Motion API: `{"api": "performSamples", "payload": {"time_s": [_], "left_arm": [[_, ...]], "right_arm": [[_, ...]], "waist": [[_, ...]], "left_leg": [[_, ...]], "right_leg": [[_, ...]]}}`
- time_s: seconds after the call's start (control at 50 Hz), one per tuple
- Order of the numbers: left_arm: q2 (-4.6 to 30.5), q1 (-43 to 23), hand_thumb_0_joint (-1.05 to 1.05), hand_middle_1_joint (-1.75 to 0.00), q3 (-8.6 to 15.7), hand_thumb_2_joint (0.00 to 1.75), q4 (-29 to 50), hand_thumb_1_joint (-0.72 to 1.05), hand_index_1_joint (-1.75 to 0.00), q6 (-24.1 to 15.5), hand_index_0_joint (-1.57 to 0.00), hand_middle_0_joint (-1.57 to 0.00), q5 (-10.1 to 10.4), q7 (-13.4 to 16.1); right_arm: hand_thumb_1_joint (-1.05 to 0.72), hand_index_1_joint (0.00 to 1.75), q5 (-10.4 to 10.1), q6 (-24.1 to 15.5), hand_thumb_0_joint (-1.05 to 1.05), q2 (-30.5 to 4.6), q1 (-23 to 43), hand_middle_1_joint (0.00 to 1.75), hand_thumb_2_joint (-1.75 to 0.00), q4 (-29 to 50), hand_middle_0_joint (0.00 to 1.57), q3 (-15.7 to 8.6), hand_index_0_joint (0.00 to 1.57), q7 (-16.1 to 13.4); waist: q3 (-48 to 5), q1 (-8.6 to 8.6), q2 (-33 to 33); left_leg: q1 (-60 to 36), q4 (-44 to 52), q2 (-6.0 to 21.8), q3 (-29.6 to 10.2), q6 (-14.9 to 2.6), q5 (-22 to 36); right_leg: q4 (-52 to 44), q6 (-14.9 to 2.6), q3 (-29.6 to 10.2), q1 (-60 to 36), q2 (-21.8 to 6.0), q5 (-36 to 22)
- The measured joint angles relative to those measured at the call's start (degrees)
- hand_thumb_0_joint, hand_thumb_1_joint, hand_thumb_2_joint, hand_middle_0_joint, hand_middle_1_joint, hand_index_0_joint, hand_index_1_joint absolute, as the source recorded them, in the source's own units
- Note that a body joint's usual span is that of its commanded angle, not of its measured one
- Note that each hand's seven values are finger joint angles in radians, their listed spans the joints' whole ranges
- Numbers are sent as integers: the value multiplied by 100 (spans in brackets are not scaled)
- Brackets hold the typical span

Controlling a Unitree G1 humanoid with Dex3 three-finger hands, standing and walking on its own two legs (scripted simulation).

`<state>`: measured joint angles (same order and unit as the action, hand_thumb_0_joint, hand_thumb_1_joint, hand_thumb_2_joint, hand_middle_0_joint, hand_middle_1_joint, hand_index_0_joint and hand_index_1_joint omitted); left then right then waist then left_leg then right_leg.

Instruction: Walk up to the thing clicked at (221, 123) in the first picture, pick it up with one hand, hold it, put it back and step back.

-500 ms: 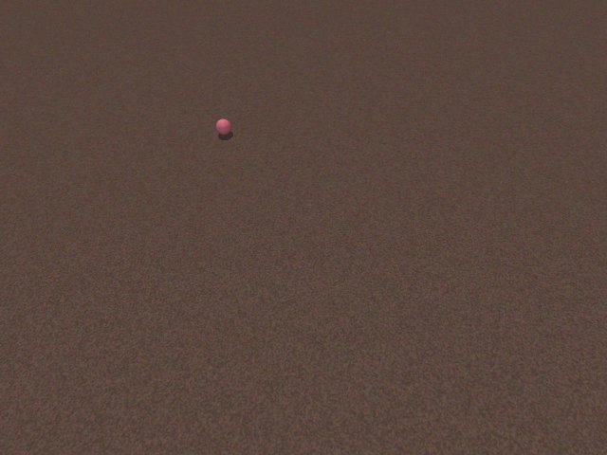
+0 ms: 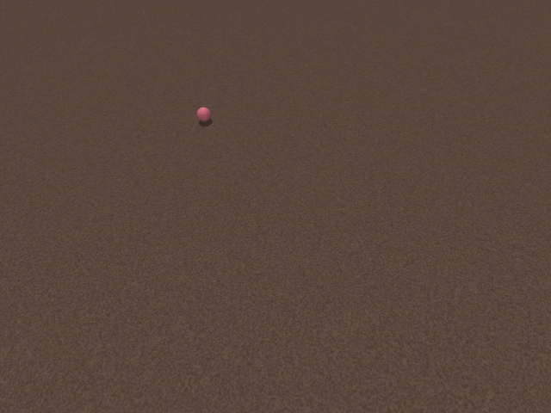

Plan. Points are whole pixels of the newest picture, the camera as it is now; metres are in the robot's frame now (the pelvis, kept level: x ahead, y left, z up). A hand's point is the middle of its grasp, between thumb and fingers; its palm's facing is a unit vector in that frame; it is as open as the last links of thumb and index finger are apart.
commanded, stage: stand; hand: left
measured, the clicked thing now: (203, 114) +1.84 +0.53 -0.74
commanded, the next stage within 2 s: walk up in 0.62 s
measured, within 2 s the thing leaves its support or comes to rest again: neither
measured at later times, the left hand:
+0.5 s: hand out of the picture +0.08 +0.25 -0.16, palm faces -0.02 -0.94 -0.33, open 7.4 cm
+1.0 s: hand out of the picture +0.08 +0.39 -0.18, palm faces +0.12 -0.91 -0.40, open 7.4 cm
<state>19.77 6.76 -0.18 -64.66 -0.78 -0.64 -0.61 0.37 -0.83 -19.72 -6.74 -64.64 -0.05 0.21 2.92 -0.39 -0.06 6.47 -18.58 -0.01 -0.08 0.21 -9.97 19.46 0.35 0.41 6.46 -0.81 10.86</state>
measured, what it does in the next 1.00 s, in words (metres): walks ahead: left foot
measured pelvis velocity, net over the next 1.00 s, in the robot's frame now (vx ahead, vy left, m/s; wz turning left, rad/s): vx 0.11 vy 0.08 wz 0.12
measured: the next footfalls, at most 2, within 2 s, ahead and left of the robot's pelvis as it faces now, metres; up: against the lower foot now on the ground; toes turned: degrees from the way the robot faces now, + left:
left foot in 0.98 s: +0.21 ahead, +0.23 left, +0.00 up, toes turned +12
right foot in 1.48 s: +0.58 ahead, +0.03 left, +0.00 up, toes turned +4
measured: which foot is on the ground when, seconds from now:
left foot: down 0.00-0.70, up 0.72-0.96, down 0.98-1.00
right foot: down 0.00-1.00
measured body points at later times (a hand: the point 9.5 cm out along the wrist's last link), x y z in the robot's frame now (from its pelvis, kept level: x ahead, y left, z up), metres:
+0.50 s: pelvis +0.01 +0.00 +0.00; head +0.01 +0.00 +0.45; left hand +0.08 +0.30 -0.13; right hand +0.08 -0.30 -0.13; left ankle +0.00 +0.12 -0.75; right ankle +0.00 -0.12 -0.75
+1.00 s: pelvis +0.11 +0.08 -0.03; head +0.10 +0.11 +0.42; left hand +0.08 +0.44 -0.15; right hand +0.24 -0.26 -0.11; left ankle +0.17 +0.23 -0.75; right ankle +0.00 -0.12 -0.75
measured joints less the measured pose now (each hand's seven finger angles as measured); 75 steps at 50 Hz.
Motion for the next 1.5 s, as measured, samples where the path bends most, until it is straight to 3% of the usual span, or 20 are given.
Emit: {"api": "performSamples", "payload": {"time_s": [0.62,0.68,0.72,0.8,0.92,0.98,1.02,1.06,1.1,1.14,1.2,1.3,1.42,1.48,1.5], "left_arm": [[5,-19,0,-30,-7,90,24,90,-30,-18,-20,-20,10,13],[59,128,0,-30,168,90,206,90,-30,-112,-20,-20,-68,-187],[115,273,0,-30,272,90,376,90,-30,-220,-20,-20,-111,-262],[268,536,0,-30,393,90,607,90,-30,-374,-20,-20,-148,-265],[674,947,0,-30,471,90,586,90,-30,-288,-20,-20,-165,-315],[879,1022,0,-30,513,90,549,90,-30,-224,-20,-20,-156,-338],[992,1003,0,-30,547,90,507,90,-30,-161,-20,-20,-160,-312],[919,949,1,-30,493,90,481,90,-30,-85,-20,-20,-118,-277],[827,806,1,-30,367,90,483,91,-30,-67,-20,-20,-77,-286],[763,661,1,-30,305,90,574,91,-30,-123,-20,-20,32,-342],[678,516,1,-30,288,90,790,91,-30,-178,-20,-20,96,-451],[602,373,0,-30,304,90,965,90,-30,-108,-20,-20,22,-580],[524,75,0,-30,302,90,1055,90,-30,-22,-20,-20,-29,-623],[456,-104,0,-30,301,90,1135,90,-30,-48,-20,-20,-1,-602],[362,-180,0,-30,329,90,1148,90,-30,-81,-20,-20,11,-565]], "right_arm": [[-91,30,-2,6,0,-21,15,30,-90,25,20,15,20,-7],[-91,30,80,-16,1,-68,-205,30,-90,214,20,-180,20,199],[-90,30,138,19,1,-180,-364,30,-90,302,20,-267,20,289],[-91,30,166,38,1,-397,-439,30,-90,370,20,-420,20,396],[-91,30,126,-4,1,-637,-428,30,-90,667,20,-590,20,616],[-91,30,96,-92,1,-694,-488,30,-90,802,20,-652,20,638],[-91,30,110,-185,1,-612,-420,30,-90,844,20,-698,20,574],[-91,30,91,-307,0,-544,-418,30,-90,989,20,-673,20,497],[-91,30,21,-349,0,-423,-569,30,-90,1041,20,-614,20,447],[-91,30,8,-358,0,-307,-767,30,-90,1000,20,-503,20,401],[-90,30,-14,-379,0,-199,-1070,30,-90,926,20,-391,20,361],[-90,30,-31,-446,1,-154,-1455,30,-90,890,21,-347,20,327],[-90,30,-33,-461,1,-240,-1685,30,-90,969,21,-369,20,288],[-90,30,12,-412,1,-316,-1773,30,-90,1030,21,-386,20,229],[-90,30,38,-378,1,-383,-1736,30,-90,1020,21,-403,20,205]], "waist": [[-19,9,7],[-153,21,30],[-272,13,96],[-207,-178,77],[-203,-243,34],[-273,-220,-63],[-199,-186,-393],[-116,-57,-405],[-96,88,-348],[-99,140,-403],[-102,165,-483],[-60,216,-467],[50,303,-294],[29,379,-158],[65,354,27]], "left_leg": [[-49,47,22,-27,15,-23],[283,-660,1,-117,-194,-976],[669,-1437,44,-122,-253,-1437],[1458,-2726,147,-6,-138,-1380],[1901,-2146,589,-1,-9,-793],[1675,-1637,639,168,9,-170],[1618,-1979,374,418,8,-288],[1528,-2255,319,512,-68,-668],[1219,-2008,294,464,-131,-731],[794,-1496,207,485,-130,-624],[176,-770,49,528,-161,-508],[-654,-21,-130,533,-194,-604],[-1343,345,-185,466,-70,-1050],[-1508,122,-100,359,45,-1535],[-1486,-172,63,358,58,-1784]], "right_leg": [[-112,-8,28,-87,21,-4],[438,-144,119,141,20,843],[559,-224,241,193,33,994],[234,-220,342,-118,-122,484],[54,13,514,-722,-349,827],[526,48,597,-813,-539,1361],[1561,-195,398,-526,-935,1773],[3299,-326,-130,205,-721,1862],[4400,-377,-258,879,-391,1595],[4655,-344,-250,1467,-323,1053],[4216,-185,-175,2111,-432,361],[3160,10,-110,2666,-592,-357],[1586,-152,103,2573,-586,-898],[1144,-304,239,2228,-427,-839],[1241,-269,306,2173,-279,-747]]}}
